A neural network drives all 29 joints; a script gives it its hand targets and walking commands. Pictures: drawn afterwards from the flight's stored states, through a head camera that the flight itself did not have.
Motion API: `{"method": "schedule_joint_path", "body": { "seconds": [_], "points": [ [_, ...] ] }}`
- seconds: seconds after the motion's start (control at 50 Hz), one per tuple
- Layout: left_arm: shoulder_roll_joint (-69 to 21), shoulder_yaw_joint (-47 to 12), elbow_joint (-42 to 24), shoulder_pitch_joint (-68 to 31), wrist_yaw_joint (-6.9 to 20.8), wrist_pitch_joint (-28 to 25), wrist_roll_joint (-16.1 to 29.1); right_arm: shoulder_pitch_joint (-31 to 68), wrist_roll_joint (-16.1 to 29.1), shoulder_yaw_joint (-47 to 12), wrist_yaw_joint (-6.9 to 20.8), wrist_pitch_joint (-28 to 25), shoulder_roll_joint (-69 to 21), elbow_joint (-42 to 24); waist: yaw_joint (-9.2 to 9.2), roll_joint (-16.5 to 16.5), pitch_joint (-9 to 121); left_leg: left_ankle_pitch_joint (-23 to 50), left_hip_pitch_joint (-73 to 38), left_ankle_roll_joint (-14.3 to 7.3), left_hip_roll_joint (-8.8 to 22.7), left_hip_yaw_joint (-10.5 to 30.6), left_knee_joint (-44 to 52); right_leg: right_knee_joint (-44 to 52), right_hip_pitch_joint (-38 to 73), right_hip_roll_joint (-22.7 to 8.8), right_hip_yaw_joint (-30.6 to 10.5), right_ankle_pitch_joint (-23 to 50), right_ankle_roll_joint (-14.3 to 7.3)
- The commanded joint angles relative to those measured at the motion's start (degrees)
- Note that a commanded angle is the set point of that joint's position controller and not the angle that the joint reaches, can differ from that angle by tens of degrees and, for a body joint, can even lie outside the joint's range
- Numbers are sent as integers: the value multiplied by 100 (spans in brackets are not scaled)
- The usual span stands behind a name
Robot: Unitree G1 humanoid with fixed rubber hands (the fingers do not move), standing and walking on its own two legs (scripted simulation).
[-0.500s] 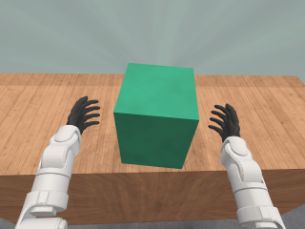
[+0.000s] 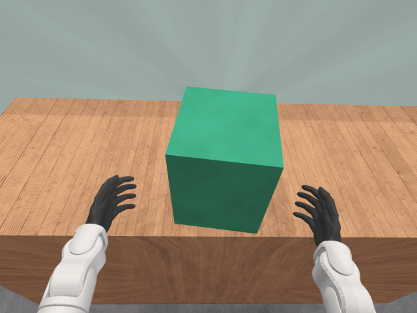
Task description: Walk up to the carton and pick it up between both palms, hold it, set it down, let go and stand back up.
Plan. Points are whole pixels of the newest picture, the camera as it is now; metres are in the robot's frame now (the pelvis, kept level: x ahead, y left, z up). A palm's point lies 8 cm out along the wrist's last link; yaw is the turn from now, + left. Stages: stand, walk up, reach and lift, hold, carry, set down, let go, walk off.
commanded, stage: set down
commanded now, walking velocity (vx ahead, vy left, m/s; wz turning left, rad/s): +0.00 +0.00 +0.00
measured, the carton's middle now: (222, 162) +0.43 +0.00 +0.03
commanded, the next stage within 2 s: let go in 1.36 s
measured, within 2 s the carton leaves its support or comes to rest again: neither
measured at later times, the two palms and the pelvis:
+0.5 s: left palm (95, 262) +0.20 +0.23 +0.00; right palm (326, 270) +0.21 -0.19 +0.00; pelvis +0.02 -0.01 +0.00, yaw +1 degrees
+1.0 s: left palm (108, 278) +0.19 +0.22 -0.06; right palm (330, 285) +0.20 -0.22 -0.06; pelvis +0.04 -0.02 +0.00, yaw +1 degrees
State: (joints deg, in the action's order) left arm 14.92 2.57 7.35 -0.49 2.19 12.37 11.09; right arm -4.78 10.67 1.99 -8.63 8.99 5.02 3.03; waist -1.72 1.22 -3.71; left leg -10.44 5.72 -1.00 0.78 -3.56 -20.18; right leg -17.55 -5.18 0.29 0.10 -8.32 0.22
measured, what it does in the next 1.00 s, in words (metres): stands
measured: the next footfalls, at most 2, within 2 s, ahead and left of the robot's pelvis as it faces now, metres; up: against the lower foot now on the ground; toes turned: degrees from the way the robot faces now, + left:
none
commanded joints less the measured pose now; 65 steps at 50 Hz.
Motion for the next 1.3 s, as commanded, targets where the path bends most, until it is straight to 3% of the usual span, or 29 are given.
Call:
{"method": "schedule_joint_path", "body": {
  "seconds": [0.0, 0.2, 0.42, 0.48, 0.62, 0.64, 0.66, 0.7, 0.76, 0.82, 0.96, 1.28],
  "points": [
    [705, 151, -1042, -812, 17, -719, 86, 530, -92, 63, 41, -506, 358, -1074, 8, -342, 1261, 914, -191, 193, 69, 213, 312, 229, 421, -4, -241, 145, -254],
    [857, 0, -893, 531, 217, -1495, 135, -687, -125, -167, -29, -1136, 185, -1027, -43, -331, 684, 1409, -251, 220, 50, 302, 167, 309, 313, -86, -324, 339, -281],
    [1082, -214, -864, 883, 119, -1929, 250, -987, -226, -128, 89, -1657, 174, -699, 5, -431, 663, 1021, -65, 236, 85, 304, 176, 214, 199, -124, -307, 158, -302],
    [1025, -225, -484, 1048, 121, -1851, 184, -1087, -265, -163, 139, -1613, 230, -320, 5, -376, 559, 926, -73, 222, 94, 299, 237, 244, 190, -124, -295, 69, -305],
    [969, -133, -311, 1234, 158, -1667, 51, -1187, -286, -185, 165, -1696, 310, -23, -14, -341, 445, 1243, -271, 260, 54, 233, 205, 290, 208, -104, -252, 325, -282],
    [495, -144, 448, 810, 1, -1429, -341, -504, -556, 61, 410, -1589, 670, 1155, -189, -905, 57, 729, -254, 442, 121, 325, 289, 279, -342, 99, 28, -592, -407],
    [515, -166, 369, 866, -78, -1321, -445, -475, -633, 225, 525, -1618, 697, 997, -56, -766, 106, 332, -176, 427, 152, 305, 412, 313, -241, 89, 22, -615, -419],
    [468, -323, 384, 939, -154, -1355, -358, -562, -722, 250, 577, -1737, 683, 1061, 21, -355, 261, 226, -82, 307, 195, 255, 474, 252, -81, 55, 3, -449, -347],
    [585, -300, 413, 995, -209, -1490, -303, -637, -698, 128, 629, -1908, 591, 1222, 20, -121, 648, 1219, -400, 280, 109, 103, 248, 220, -32, 41, -56, 133, -253],
    [666, -127, 577, 1094, -184, -1542, -444, -691, -654, -20, 640, -2014, 611, 1513, -51, -116, 733, 1738, -552, 301, -13, 61, 112, 225, 119, -16, -130, 743, -169],
    [565, 6, 847, 1269, -78, -1384, -774, -814, -686, -148, 612, -2256, 676, 2099, -17, -229, 594, 1728, -700, 318, -120, 21, 123, 247, 149, -106, -134, 1313, -40],
    [310, -36, 1383, 994, -181, -949, -1017, -430, -1047, 73, 837, -2234, 939, 2961, 45, -221, 381, 1521, -686, 304, 0, -22, 102, 268, -215, 95, 121, 381, -169]
  ]
}}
